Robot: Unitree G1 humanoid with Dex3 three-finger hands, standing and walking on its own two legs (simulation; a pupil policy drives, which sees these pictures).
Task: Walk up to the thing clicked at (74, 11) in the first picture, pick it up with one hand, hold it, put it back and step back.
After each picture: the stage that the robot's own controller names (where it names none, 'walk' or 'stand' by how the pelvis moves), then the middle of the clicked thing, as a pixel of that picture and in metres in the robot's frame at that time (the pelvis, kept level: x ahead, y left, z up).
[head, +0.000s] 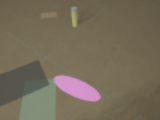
stand; (74, 17) +1.67 +0.12 -0.65
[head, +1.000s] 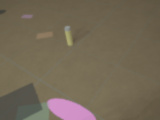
walk; (68, 36) +1.53 +0.31 -0.64
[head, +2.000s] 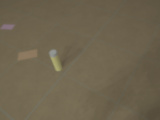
walk; (56, 60) +0.99 +0.39 -0.65
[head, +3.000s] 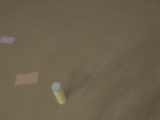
walk; (59, 93) +0.62 +0.30 -0.65
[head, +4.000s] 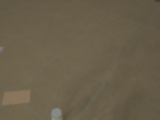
stand; out of the picture +0.44 +0.18 -0.63
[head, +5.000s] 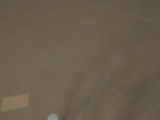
stand; out of the picture +0.39 +0.23 -0.65
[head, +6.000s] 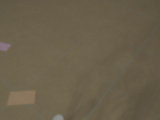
stand; out of the picture +0.36 +0.20 -0.64
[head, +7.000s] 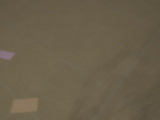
stand; out of the picture +0.35 +0.21 -0.66
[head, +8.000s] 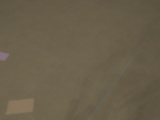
stand; out of the picture +0.35 +0.22 -0.66
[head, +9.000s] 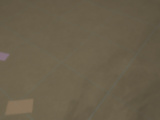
stand; out of the picture +0.34 +0.23 -0.66
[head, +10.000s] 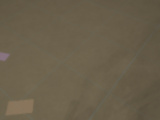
stand; out of the picture +0.33 +0.23 -0.66
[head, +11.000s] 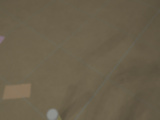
go down; (55, 118) +0.36 +0.22 -0.64
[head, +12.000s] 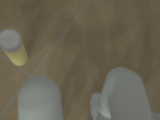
go down; (15, 50) +0.44 +0.24 -0.24
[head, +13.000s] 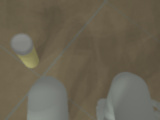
close in; (27, 53) +0.44 +0.23 -0.25
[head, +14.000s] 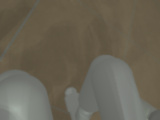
close in; out of the picture +0.43 +0.26 -0.16
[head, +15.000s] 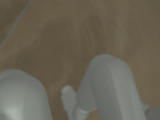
close; out of the picture +0.42 +0.27 -0.16
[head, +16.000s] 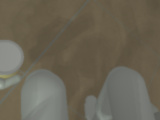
lift; (5, 65) +0.33 +0.25 -0.09
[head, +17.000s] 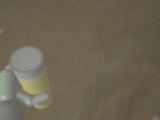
lift; (36, 83) +0.30 +0.16 +0.07
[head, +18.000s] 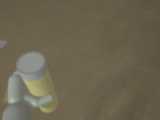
hold; (41, 87) +0.30 +0.16 +0.05
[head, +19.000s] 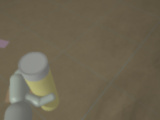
hold; (43, 86) +0.31 +0.15 +0.05
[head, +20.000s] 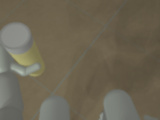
crouch; (27, 55) +0.41 +0.18 -0.03
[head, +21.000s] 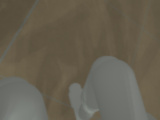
lower; out of the picture +0.44 +0.24 -0.17
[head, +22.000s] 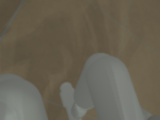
lower; out of the picture +0.42 +0.26 -0.17
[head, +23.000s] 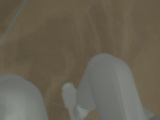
lower; out of the picture +0.42 +0.28 -0.16
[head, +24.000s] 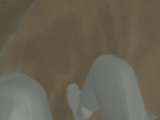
lower; out of the picture +0.42 +0.27 -0.15
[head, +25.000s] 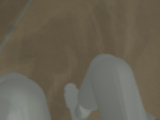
loosen; out of the picture +0.42 +0.26 -0.16
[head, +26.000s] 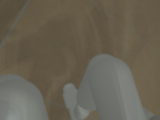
open; out of the picture +0.43 +0.26 -0.17
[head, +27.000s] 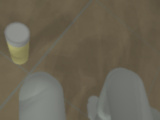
walk; (19, 47) +0.44 +0.23 -0.22
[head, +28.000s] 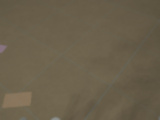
stand; out of the picture +0.36 +0.19 -0.58
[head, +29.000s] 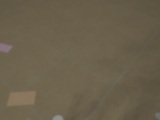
stand; out of the picture +0.38 +0.19 -0.60
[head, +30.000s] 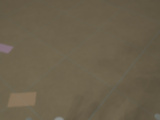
stand; out of the picture +0.37 +0.18 -0.60
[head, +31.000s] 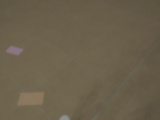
walk; out of the picture +0.40 +0.18 -0.65
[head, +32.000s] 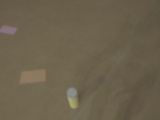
walk; (73, 98) +0.49 +0.12 -0.64
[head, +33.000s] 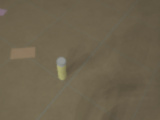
walk; (61, 69) +0.73 +0.14 -0.63
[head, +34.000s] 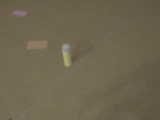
stand; (66, 55) +1.00 +0.19 -0.64
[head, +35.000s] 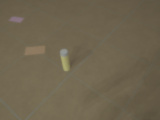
stand; (65, 60) +0.99 +0.20 -0.66
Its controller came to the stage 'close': yes
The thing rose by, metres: 0.68
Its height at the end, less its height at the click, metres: +0.00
